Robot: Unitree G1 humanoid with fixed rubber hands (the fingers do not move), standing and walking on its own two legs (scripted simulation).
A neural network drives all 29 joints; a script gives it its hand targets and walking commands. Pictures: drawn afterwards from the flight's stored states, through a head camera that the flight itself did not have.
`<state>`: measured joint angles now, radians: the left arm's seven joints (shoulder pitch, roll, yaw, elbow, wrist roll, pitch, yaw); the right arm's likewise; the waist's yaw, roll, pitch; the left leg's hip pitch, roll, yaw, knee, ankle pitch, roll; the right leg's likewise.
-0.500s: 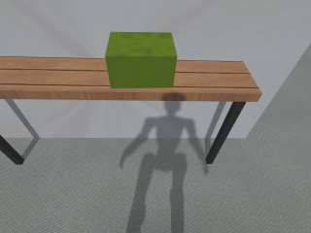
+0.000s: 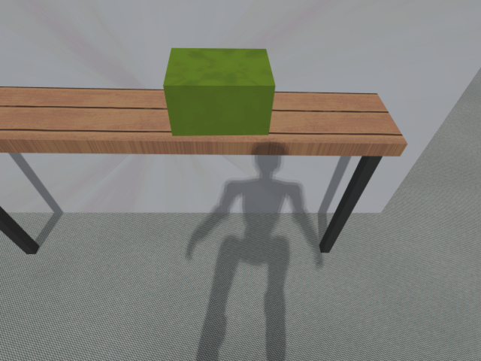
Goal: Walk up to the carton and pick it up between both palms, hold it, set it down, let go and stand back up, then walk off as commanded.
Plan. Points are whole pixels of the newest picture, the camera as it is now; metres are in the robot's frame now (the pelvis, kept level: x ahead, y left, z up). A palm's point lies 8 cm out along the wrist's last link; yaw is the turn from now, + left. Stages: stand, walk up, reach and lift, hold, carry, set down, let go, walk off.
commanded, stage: stand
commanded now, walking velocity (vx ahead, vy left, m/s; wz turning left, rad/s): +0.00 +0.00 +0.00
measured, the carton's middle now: (220, 91) +0.80 +0.08 +0.01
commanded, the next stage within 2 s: none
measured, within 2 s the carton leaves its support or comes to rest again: neither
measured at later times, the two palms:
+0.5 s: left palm out of the picture +0.08 +0.29 -0.12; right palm out of the picture +0.06 -0.29 -0.12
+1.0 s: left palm out of the picture +0.08 +0.29 -0.12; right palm out of the picture +0.06 -0.29 -0.12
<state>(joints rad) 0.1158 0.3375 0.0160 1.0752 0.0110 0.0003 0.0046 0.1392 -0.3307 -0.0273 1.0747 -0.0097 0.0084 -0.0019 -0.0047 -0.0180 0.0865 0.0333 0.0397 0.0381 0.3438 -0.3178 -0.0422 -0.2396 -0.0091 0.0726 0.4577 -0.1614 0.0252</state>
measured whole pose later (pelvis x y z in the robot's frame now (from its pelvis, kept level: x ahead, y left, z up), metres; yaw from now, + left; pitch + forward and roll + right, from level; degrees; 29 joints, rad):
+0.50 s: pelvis +0.00 +0.00 +0.00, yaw +0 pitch -3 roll +1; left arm 0.11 0.34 0.02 1.07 0.01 0.00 0.01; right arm 0.14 -0.33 -0.02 1.08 -0.01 0.01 -0.01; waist -0.01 -0.02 0.09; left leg 0.04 0.04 0.04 0.35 -0.33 -0.04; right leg -0.24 -0.01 0.07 0.46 -0.17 0.03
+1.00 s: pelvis +0.00 +0.00 +0.00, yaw +0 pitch -3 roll +1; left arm 0.12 0.33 0.02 1.07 0.01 0.00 0.01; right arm 0.15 -0.33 -0.02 1.07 -0.01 0.01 0.00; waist -0.01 -0.02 0.09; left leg 0.03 0.04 0.04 0.34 -0.32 -0.04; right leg -0.24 -0.01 0.07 0.46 -0.16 0.03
